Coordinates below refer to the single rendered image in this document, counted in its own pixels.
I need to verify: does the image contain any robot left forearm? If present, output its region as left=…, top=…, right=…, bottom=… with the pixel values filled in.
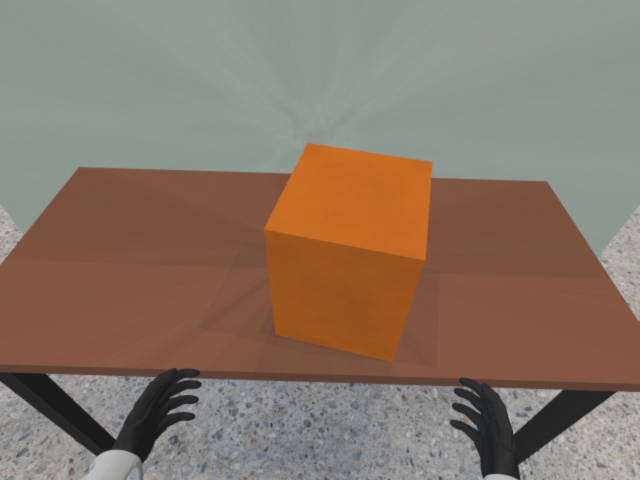
left=80, top=450, right=143, bottom=480

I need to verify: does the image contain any table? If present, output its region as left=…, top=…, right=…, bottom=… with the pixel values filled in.
left=0, top=167, right=640, bottom=465

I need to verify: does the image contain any robot right hand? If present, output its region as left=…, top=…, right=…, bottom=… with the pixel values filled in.
left=450, top=378, right=520, bottom=480

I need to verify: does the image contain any robot left hand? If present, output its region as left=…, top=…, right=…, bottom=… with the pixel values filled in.
left=111, top=368, right=202, bottom=464

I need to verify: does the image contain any carton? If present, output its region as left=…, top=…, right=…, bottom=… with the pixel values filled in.
left=264, top=143, right=432, bottom=362

